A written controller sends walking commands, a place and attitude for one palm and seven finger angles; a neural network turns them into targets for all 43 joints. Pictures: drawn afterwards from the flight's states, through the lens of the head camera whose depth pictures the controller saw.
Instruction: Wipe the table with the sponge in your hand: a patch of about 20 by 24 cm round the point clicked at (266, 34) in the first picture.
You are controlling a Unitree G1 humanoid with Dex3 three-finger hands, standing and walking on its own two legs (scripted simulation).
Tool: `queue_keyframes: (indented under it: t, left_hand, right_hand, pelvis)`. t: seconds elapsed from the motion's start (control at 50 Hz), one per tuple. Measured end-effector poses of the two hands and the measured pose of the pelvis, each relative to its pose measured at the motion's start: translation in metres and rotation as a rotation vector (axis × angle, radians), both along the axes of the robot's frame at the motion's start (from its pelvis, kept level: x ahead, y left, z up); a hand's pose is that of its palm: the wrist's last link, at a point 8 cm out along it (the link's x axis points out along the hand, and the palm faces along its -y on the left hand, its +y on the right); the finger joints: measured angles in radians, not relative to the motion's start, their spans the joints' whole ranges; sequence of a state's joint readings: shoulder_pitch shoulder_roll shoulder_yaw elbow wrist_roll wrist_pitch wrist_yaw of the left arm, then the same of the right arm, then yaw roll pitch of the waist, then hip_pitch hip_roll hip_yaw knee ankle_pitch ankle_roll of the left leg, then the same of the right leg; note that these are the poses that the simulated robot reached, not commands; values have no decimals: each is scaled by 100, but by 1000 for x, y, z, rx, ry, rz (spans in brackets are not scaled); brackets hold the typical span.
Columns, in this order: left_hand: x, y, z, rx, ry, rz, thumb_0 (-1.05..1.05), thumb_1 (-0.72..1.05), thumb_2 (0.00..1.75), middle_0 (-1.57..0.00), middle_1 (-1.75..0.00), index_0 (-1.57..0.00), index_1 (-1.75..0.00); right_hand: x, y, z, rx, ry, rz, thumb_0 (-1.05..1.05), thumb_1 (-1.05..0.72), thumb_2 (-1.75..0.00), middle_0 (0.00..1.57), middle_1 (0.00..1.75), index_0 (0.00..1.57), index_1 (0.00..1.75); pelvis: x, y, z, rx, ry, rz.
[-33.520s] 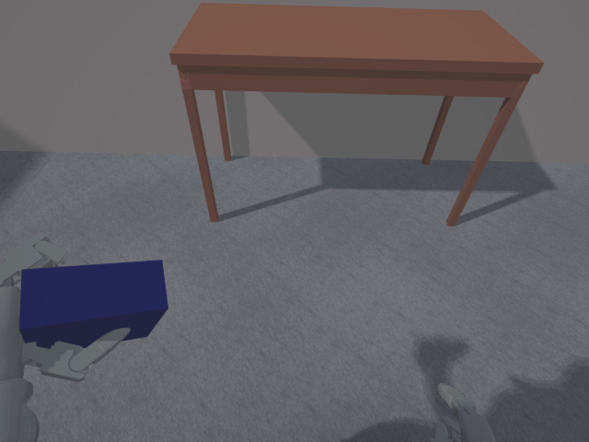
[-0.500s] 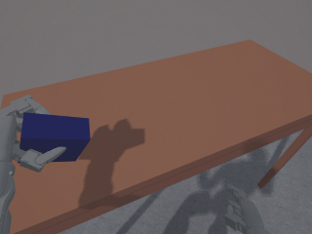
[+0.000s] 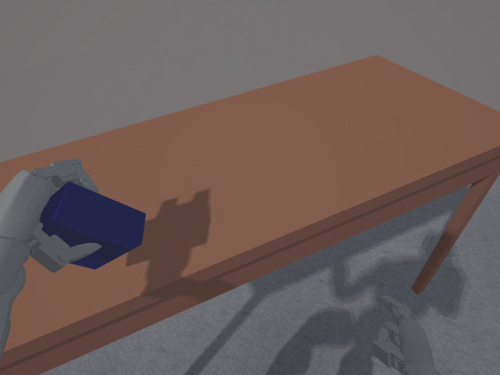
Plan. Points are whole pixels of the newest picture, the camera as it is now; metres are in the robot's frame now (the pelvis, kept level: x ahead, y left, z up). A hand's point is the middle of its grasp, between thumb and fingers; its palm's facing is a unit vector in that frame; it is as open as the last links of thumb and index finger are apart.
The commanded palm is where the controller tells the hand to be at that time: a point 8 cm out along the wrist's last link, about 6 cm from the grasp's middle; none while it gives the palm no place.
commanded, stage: turn the palm down, sponge in hand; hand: left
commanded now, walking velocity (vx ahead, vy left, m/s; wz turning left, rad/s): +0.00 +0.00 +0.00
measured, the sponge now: (96, 234) +0.26 +0.25 +0.15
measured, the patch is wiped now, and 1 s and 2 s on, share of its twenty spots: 0.00 0.00 0.00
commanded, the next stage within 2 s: move the sponge above the wiping area in 1.48 s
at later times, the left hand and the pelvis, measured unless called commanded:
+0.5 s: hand (40, 199) +0.26 +0.29 +0.22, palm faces +0.35 -0.33 -0.88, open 9.1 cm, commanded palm +0.21 +0.33 +0.27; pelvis +0.03 +0.04 +0.00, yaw -1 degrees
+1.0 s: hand out of the picture +0.25 +0.35 +0.27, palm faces +0.45 -0.09 -0.89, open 9.1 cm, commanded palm +0.20 +0.34 +0.29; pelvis +0.00 +0.06 +0.02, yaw -1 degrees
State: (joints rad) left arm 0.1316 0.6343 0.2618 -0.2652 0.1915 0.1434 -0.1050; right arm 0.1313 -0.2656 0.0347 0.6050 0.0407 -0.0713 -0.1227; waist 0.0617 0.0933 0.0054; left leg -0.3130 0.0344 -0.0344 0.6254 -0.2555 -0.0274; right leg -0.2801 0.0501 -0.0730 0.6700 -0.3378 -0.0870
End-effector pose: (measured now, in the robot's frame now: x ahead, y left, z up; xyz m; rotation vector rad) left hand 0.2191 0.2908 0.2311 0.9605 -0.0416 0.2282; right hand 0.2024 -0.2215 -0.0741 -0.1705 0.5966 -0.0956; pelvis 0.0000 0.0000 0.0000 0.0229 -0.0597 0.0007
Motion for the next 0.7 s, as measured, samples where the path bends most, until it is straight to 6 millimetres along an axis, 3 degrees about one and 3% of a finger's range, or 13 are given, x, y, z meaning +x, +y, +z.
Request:
queue_keyframes:
  t: [0.06,0.14,0.28,0.32,0.38,0.44,0.48,0.6,0.66,0.7]
  left_hand:
    - [0,-11,17,39,-116,-30,-1,-43,108,-82,-141,-82,-141]
    - [-5,5,31,73,-155,108,0,-43,108,-82,-141,-83,-141]
    - [-4,51,7,128,98,325,0,-43,108,-82,-141,-82,-141]
    - [-1,49,1,135,122,291,0,-43,108,-82,-141,-82,-141]
    - [3,30,0,160,76,171,0,-43,108,-82,-141,-82,-141]
    - [3,12,12,201,-16,72,0,-43,108,-82,-141,-82,-141]
    - [0,12,25,224,-82,72,0,-43,108,-82,-141,-83,-141]
    - [-7,60,53,236,-128,312,0,-43,109,-82,-141,-83,-141]
    - [-10,83,46,218,-52,408,0,-43,109,-82,-141,-83,-141]
    - [-10,87,35,203,7,422,0,-43,109,-82,-141,-82,-141]
  right_hand:
    - [-4,-11,-3,-10,23,-26,1,-91,-90,20,30,20,30]
    - [-3,-23,-11,-22,83,-47,1,-91,-90,20,30,20,30]
    - [10,-23,-14,-58,116,-68,1,-91,-90,20,30,20,30]
    - [17,-16,-9,-64,89,-63,1,-91,-90,19,30,20,30]
    - [30,2,4,-63,26,-45,1,-91,-90,19,30,20,30]
    - [43,25,18,-40,-39,-18,1,-91,-90,19,30,20,30]
    - [51,41,26,-19,-68,8,1,-91,-90,19,30,20,30]
    - [64,83,36,41,-78,89,1,-91,-90,20,30,20,30]
    - [65,99,38,50,-69,122,1,-91,-90,20,30,20,30]
    - [65,107,39,50,-64,139,1,-91,-90,20,30,20,30]
  pelvis:
    - [10,-3,-2,1,11,-13]
    - [22,0,-3,4,13,-21]
    - [27,12,-2,6,23,-11]
    - [26,16,-1,2,25,-12]
    - [26,23,1,-5,30,-15]
    - [26,31,3,-11,29,-20]
    - [26,37,4,-13,26,-18]
    - [20,51,9,-20,10,-16]
    - [15,57,11,-22,6,-6]
    - [11,60,12,-22,2,0]
